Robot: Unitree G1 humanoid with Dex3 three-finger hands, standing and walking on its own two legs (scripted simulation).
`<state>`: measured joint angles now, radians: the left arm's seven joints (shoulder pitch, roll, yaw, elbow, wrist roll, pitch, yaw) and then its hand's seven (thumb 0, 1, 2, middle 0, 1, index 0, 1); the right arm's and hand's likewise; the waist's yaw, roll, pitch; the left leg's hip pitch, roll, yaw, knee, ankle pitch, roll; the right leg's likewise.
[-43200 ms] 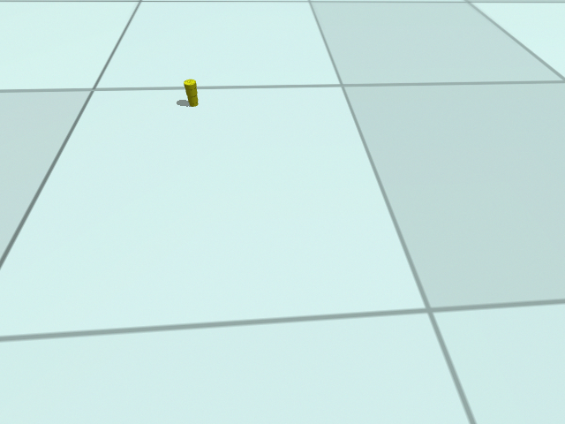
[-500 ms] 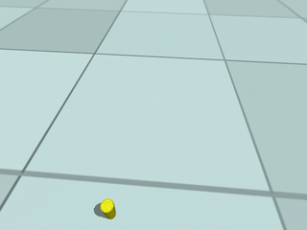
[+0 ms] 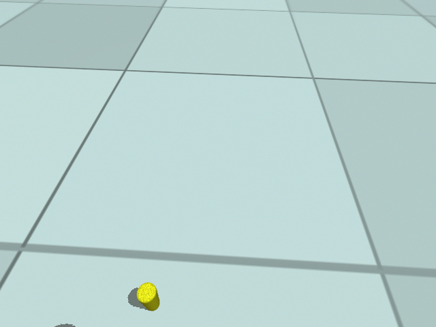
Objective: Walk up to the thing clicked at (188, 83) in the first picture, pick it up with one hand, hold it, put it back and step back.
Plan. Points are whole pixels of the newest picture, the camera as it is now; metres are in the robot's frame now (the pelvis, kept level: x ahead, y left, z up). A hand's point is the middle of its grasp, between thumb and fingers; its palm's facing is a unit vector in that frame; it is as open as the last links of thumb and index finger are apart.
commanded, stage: stand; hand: left
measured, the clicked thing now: (150, 298) +0.39 +0.27 -0.70
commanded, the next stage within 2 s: go down in 0.78 s
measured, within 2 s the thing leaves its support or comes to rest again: neither
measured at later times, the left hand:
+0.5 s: hand out of the picture +0.09 +0.25 -0.16, palm faces -0.03 -0.94 -0.35, open 7.4 cm
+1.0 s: hand out of the picture +0.13 +0.25 -0.16, palm faces +0.05 -0.94 -0.33, open 8.3 cm
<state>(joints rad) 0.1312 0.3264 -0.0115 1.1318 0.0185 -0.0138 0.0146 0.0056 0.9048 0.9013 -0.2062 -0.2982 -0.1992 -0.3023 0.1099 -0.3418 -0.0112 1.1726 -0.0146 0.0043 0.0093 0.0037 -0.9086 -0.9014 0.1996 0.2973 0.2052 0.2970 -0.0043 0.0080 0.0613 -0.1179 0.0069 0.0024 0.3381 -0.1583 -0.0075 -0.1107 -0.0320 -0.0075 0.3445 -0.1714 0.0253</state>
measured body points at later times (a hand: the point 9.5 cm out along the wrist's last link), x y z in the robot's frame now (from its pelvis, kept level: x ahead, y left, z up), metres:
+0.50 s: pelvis +0.01 +0.00 +0.00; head +0.02 +0.00 +0.45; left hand +0.09 +0.30 -0.13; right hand +0.08 -0.30 -0.13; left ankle +0.02 +0.12 -0.75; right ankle +0.01 -0.13 -0.75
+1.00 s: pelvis +0.01 +0.00 +0.00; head +0.04 +0.00 +0.44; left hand +0.12 +0.30 -0.13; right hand +0.09 -0.29 -0.13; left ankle +0.02 +0.12 -0.75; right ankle +0.01 -0.13 -0.75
